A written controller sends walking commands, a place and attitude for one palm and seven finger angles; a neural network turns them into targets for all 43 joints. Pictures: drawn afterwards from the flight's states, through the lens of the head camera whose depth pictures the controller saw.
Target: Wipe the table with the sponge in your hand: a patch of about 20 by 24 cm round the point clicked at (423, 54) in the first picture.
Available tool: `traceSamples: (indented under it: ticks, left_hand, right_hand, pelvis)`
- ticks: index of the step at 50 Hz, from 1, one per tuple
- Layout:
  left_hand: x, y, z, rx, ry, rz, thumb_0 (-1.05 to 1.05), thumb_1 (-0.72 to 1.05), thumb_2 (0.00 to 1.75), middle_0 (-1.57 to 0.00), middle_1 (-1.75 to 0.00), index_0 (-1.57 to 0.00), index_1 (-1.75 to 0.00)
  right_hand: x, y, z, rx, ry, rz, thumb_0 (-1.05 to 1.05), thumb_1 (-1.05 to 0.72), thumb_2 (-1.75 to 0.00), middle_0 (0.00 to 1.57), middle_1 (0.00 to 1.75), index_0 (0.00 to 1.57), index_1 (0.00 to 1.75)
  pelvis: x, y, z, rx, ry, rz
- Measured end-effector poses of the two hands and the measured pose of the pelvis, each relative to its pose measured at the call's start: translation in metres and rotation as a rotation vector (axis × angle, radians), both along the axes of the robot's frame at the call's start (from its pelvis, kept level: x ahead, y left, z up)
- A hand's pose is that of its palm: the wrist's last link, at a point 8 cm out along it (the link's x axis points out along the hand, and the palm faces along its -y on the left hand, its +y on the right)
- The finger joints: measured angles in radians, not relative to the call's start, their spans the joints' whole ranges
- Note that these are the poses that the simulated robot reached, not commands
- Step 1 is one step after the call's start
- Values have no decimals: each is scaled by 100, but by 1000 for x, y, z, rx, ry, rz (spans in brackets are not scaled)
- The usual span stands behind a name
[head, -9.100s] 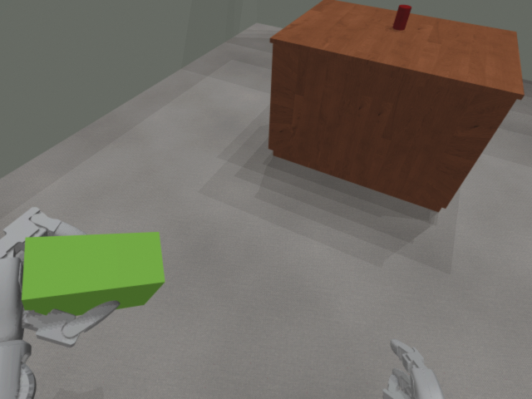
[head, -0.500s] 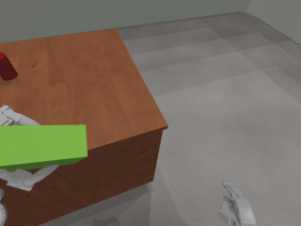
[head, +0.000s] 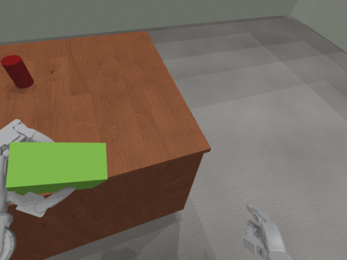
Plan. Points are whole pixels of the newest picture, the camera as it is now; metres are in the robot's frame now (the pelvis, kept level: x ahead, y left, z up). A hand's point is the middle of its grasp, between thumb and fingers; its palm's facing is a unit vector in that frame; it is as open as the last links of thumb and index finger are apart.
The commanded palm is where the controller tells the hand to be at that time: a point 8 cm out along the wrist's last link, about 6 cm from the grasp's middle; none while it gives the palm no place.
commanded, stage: come to a stop and stand still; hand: left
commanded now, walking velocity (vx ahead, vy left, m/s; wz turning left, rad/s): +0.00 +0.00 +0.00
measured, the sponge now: (73, 168) +0.24 +0.21 +0.13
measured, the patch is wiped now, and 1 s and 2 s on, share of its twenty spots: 0.00 0.00 0.00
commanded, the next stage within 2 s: look again from close up in 0.10 s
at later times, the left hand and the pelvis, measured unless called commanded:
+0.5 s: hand (48, 177) +0.21 +0.23 +0.16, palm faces +0.38 -0.85 -0.37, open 10.2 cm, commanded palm +0.15 +0.27 +0.17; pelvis -0.01 -0.02 +0.00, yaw +0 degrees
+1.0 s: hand (52, 163) +0.23 +0.24 +0.15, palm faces +0.39 -0.83 -0.40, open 10.2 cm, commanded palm +0.18 +0.27 +0.17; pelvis +0.03 -0.01 -0.01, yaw +2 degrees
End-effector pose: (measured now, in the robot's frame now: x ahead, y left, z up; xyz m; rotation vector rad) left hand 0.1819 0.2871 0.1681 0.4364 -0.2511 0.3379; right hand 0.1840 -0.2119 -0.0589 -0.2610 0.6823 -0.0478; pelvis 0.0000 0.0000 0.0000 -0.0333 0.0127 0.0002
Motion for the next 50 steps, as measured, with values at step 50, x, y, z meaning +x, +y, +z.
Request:
traceSamples:
  ticks: [50]
  left_hand:
    - [12,-13,-3,30,4,27,-1,-50,100,-72,-135,-74,-134]
  right_hand:
    - [8,-37,-21,2,27,-76,2,-91,-90,20,30,20,30]
  pelvis:
    - [27,-12,-12,7,-12,33]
